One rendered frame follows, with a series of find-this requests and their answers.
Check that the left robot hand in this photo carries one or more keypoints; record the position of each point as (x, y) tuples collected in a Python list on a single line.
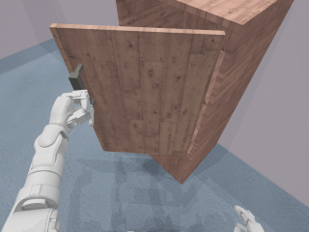
[(65, 114)]

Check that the right robot hand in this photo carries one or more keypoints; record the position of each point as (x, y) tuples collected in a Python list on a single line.
[(249, 220)]

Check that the handle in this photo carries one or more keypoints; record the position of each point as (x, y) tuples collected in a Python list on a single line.
[(77, 82)]

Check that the cupboard door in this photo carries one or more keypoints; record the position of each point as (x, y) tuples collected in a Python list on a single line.
[(149, 83)]

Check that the left robot forearm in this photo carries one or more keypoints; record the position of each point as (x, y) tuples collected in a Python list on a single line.
[(41, 188)]

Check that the robot left upper arm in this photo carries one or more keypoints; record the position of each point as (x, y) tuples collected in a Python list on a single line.
[(40, 220)]

